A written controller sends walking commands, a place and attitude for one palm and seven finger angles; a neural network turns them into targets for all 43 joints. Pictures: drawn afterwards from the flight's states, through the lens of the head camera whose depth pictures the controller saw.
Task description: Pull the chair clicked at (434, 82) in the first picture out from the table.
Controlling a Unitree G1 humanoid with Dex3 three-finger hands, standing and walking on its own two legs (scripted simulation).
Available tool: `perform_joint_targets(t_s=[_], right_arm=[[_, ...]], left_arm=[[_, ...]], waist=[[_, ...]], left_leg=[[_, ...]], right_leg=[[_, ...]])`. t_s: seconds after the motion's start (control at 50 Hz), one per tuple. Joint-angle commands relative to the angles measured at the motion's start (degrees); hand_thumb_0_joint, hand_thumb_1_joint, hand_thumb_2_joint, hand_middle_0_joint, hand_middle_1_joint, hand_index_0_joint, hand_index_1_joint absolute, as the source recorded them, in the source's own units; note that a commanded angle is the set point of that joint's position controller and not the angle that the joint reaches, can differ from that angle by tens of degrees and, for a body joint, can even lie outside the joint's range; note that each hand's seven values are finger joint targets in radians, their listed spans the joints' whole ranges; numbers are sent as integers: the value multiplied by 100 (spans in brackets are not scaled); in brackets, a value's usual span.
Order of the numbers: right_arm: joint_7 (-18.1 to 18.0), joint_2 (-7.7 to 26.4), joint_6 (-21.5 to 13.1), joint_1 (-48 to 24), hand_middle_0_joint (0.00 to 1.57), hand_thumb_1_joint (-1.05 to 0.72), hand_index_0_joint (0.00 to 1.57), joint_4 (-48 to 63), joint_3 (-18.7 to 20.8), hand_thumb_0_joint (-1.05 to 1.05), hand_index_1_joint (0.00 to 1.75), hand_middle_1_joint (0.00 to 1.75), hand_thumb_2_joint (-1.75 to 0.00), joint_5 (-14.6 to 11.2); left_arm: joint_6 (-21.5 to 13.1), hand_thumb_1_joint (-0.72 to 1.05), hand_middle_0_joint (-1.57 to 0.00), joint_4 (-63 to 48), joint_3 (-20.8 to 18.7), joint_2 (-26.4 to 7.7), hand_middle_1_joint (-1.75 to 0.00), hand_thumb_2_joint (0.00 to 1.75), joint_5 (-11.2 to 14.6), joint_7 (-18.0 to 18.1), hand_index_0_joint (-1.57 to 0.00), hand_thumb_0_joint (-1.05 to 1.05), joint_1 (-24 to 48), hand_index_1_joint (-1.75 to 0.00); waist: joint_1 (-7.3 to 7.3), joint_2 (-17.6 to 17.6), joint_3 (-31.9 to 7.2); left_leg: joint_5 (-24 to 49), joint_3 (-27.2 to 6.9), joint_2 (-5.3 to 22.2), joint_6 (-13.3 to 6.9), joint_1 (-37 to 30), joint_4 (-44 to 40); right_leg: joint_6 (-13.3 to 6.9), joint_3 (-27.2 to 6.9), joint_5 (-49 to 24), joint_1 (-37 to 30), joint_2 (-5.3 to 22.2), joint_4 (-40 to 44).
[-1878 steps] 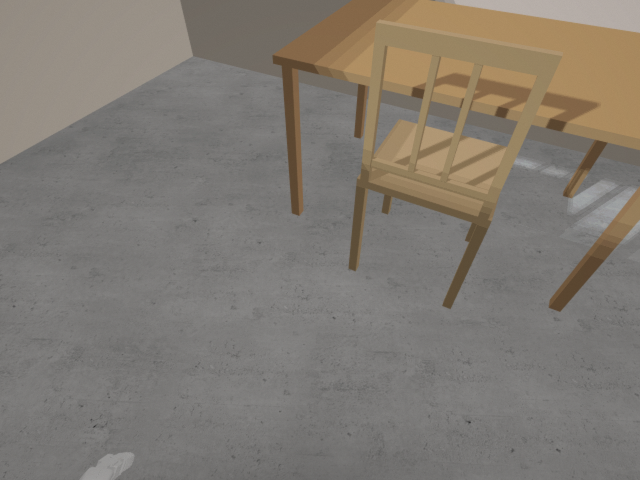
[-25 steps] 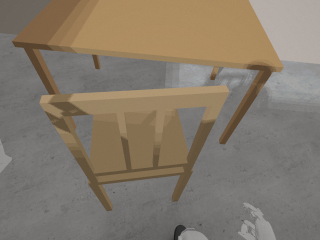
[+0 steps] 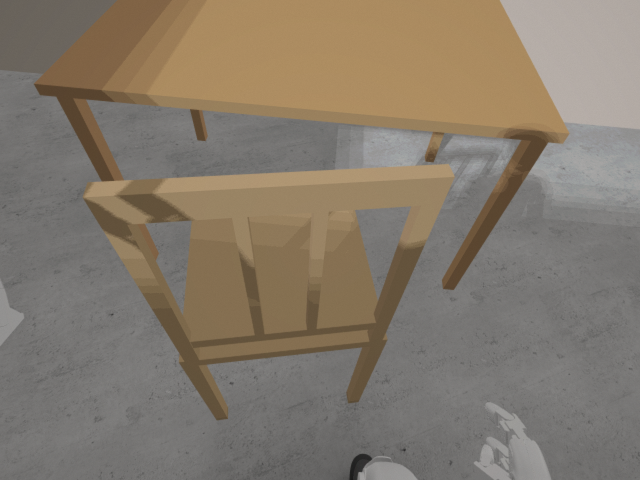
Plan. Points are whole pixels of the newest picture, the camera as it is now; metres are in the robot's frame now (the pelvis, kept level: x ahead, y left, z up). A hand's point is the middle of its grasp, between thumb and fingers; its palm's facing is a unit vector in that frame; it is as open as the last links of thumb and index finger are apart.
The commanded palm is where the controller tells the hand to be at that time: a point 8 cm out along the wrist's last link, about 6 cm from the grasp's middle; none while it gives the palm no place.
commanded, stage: step back with the hand held close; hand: left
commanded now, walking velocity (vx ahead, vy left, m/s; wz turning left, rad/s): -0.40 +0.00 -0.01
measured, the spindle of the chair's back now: (251, 283) +0.38 +0.12 -0.04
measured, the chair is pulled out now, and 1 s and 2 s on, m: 0.30 0.30 0.30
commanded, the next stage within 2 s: stop stepping back and stand still in 1.80 s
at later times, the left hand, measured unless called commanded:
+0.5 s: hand (17, 309) +0.22 +0.26 +0.18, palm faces +0.47 -0.73 -0.51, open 7.4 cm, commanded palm +0.14 +0.30 +0.20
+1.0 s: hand (16, 313) +0.21 +0.26 +0.18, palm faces +0.45 -0.74 -0.49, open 7.4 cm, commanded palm +0.14 +0.30 +0.20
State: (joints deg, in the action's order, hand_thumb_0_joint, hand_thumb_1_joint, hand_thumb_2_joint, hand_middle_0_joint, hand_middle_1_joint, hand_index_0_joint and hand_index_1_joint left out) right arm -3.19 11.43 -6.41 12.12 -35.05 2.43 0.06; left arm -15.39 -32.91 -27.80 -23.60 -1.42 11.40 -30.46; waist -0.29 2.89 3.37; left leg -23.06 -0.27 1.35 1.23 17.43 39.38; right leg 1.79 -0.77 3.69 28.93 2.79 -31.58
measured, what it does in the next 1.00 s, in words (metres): stands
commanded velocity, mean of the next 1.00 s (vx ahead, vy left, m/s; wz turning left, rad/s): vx -0.40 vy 0.00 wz -0.01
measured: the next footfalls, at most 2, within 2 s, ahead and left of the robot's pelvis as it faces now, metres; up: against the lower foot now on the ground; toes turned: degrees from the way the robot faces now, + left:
none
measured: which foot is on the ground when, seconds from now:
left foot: down 0.00-1.00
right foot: down 0.00-1.00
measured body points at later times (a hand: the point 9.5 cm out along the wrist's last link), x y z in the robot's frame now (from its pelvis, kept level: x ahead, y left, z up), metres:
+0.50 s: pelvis +0.00 +0.00 +0.00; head +0.04 +0.02 +0.45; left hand +0.19 +0.30 +0.21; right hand +0.15 -0.25 -0.08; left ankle -0.02 +0.14 -0.72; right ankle +0.14 -0.14 -0.72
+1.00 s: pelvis +0.00 +0.00 +0.00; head +0.04 +0.03 +0.45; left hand +0.18 +0.30 +0.21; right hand +0.16 -0.25 -0.08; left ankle -0.02 +0.14 -0.72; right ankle +0.14 -0.14 -0.72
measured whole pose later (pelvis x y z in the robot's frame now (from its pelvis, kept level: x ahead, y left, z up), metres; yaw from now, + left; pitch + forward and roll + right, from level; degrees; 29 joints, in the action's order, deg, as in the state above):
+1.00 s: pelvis +0.00 +0.00 +0.00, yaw +0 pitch +1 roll +0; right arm -3.2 11.2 -5.6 11.2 -35.6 2.3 0.3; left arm -14.8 -33.4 -27.3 -23.3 -1.4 11.3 -30.4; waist -0.9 3.4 4.1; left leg -22.7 -0.1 1.4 0.8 17.0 38.6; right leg 2.0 -0.9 2.7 27.9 2.8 -29.5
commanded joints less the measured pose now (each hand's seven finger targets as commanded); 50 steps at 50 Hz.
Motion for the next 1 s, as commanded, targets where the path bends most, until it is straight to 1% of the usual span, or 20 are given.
perform_joint_targets(t_s=[0.0, 0.02, 0.04, 0.16, 0.18, 0.22, 0.28, 0.34, 0.44, 0.5, 0.56, 0.6, 0.68, 0.72, 0.76, 0.82, 0.88, 0.9, 0.94, 0.98], right_arm=[[-76, 862, -315, -248, 20, -90, 20, 799, 324, 0, 30, 30, -90, 8], [-95, 869, -321, -304, 20, -90, 20, 787, 334, 0, 30, 30, -90, 14], [-91, 833, -325, -273, 20, -90, 20, 807, 310, 0, 30, 30, -90, -8], [-99, 859, -348, -248, 20, -90, 20, 784, 327, 0, 30, 30, -90, 8], [-94, 841, -347, -243, 20, -90, 20, 784, 324, 0, 30, 30, -90, -6], [-109, 858, -350, -292, 20, -90, 20, 764, 324, 0, 30, 30, -90, 5], [-89, 844, -346, -279, 20, -90, 20, 803, 303, 0, 30, 30, -90, 6], [-100, 821, -354, -278, 20, -90, 20, 815, 311, 0, 30, 30, -90, -2], [-93, 803, -364, -204, 20, -90, 20, 794, 338, 0, 30, 30, -90, -11], [-85, 793, -333, -185, 20, -90, 20, 747, 331, 0, 30, 30, -90, 18], [-81, 823, -286, -190, 20, -90, 20, 720, 331, 0, 30, 30, -90, 35], [-78, 831, -264, -266, 20, -90, 20, 754, 321, 0, 30, 30, -90, 26], [-95, 811, -316, -358, 20, -90, 20, 859, 321, 0, 30, 30, -90, -16], [-108, 791, -354, -371, 20, -90, 20, 842, 345, 0, 30, 30, -90, -32], [-102, 799, -374, -265, 20, -90, 20, 846, 339, 0, 30, 30, -90, -23], [-114, 776, -357, -194, 20, -90, 20, 765, 340, 0, 30, 30, -90, 5], [-75, 759, -257, -147, 20, -90, 20, 704, 298, 0, 30, 30, -90, 35], [-69, 778, -217, -166, 20, -90, 20, 694, 282, 0, 30, 30, -90, 51], [-74, 765, -165, -240, 20, -90, 20, 712, 269, 0, 30, 30, -90, 43], [-62, 824, -159, -329, 20, -90, 20, 799, 278, 0, 30, 30, -90, 30]], left_arm=[[-324, 90, -20, -1001, -766, -1013, -30, 90, 49, 131, -20, 0, 77, -30], [-333, 90, -20, -1017, -836, -1112, -30, 90, 37, 147, -20, 0, 94, -30], [-320, 90, -20, -988, -718, -964, -30, 90, 64, 129, -20, 0, 55, -30], [-304, 90, -20, -943, -704, -993, -30, 90, 42, 153, -20, 0, 144, -30], [-295, 90, -20, -922, -675, -957, -30, 90, 43, 147, -20, 0, 154, -30], [-298, 90, -20, -1015, -732, -1077, -30, 90, 31, 163, -20, 0, 189, -30], [-302, 90, -20, -1069, -689, -988, -30, 90, 35, 152, -20, 0, 103, -30], [-322, 90, -20, -1117, -772, -1013, -30, 90, 29, 158, -20, 0, 32, -30], [-327, 90, -20, -1113, -752, -990, -30, 90, 62, 138, -20, 0, 25, -30], [-312, 90, -20, -1047, -749, -1014, -30, 90, 65, 136, -20, 0, 53, -30], [-299, 90, -20, -1041, -757, -1019, -30, 90, 51, 140, -20, 0, -7, -30], [-297, 90, -20, -1022, -760, -997, -30, 90, 41, 137, -20, 0, -42, -30], [-319, 90, -20, -1137, -783, -948, -30, 90, 46, 116, -20, 0, -74, -30], [-312, 90, -20, -1215, -834, -1050, -30, 90, 72, 119, -20, 0, -8, -30], [-316, 90, -20, -1326, -713, -953, -30, 90, 103, 96, -20, 0, 53, -30], [-279, 90, -20, -1251, -748, -1062, -30, 90, 104, 114, -20, 0, 125, -30], [-220, 90, -20, -1064, -717, -1054, -30, 90, 92, 122, -20, 0, 56, -30], [-200, 90, -20, -997, -765, -1083, -30, 90, 81, 128, -20, 0, 27, -30], [-212, 90, -20, -896, -819, -1093, -30, 90, 63, 133, -20, 0, -113, -30], [-238, 90, -20, -939, -832, -1027, -30, 90, 47, 125, -20, 0, -231, -30]], waist=[[-6, -318, -864], [-3, -464, -857], [-8, -485, -882], [-9, -431, -728], [-3, -292, -713], [-5, -356, -689], [1, -453, -761], [-4, -668, -829], [-40, -458, -881], [-48, -170, -847], [-55, -186, -902], [-39, -386, -873], [-21, -973, -916], [-39, -940, -915], [-66, -822, -892], [-80, -338, -764], [-66, 194, -780], [-53, 200, -756], [-36, 22, -789], [-21, -512, -836]], left_leg=[[-769, -300, 442, -440, 1654, -1345], [-688, -318, 483, -460, 1732, -1400], [-659, -303, 490, -448, 1718, -1391], [-834, -281, 444, -445, 1800, -1334], [-815, -242, 416, -422, 1717, -1279], [-786, -254, 398, -426, 1635, -1286], [-701, -297, 470, -442, 1672, -1387], [-546, -340, 586, -471, 1865, -1485], [-418, -257, 484, -389, 1673, -1217], [-533, -182, 342, -334, 1316, -1045], [-416, -221, 352, -336, 1113, -1135], [-349, -282, 477, -389, 1279, -1357], [36, -463, 855, -520, 1978, -1629], [292, -442, 861, -495, 1950, -1491], [191, -341, 738, -425, 1800, -1247], [-342, -205, 400, -311, 1428, -884], [-820, -101, 112, -257, 810, -620], [-843, -125, 120, -285, 753, -708], [-780, -215, 249, -351, 822, -1047], [-620, -409, 543, -457, 1258, -1550]], right_leg=[[-259, -755, 513, -2153, 375, 281], [-255, -718, 280, -2274, 368, 196], [-253, -683, 260, -2281, 365, 112], [-265, -780, 309, -2192, 410, 187], [-267, -794, 373, -2112, 429, 252], [-283, -824, 375, -2035, 441, 360], [-253, -706, 381, -2151, 379, 203], [-228, -567, -76, -2457, 292, -143], [-282, -693, -681, -2363, 416, -78], [-314, -853, -349, -1991, 551, 351], [-325, -841, -122, -1913, 538, 524], [-270, -683, 41, -2039, 410, 322], [-167, -270, -863, -2755, 161, -717], [-171, -269, -1386, -2787, 214, -855], [-224, -400, -1575, -2605, 338, -776], [-351, -829, -1274, -2097, 604, -30], [-425, -1192, 243, -1455, 832, 989], [-415, -1158, 797, -1367, 796, 1151], [-367, -981, 1172, -1482, 636, 1089], [-256, -644, 966, -1939, 344, 518]])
